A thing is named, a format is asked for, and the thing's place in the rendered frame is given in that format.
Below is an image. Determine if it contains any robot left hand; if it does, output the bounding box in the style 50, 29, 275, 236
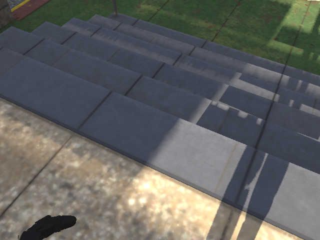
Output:
18, 215, 77, 240

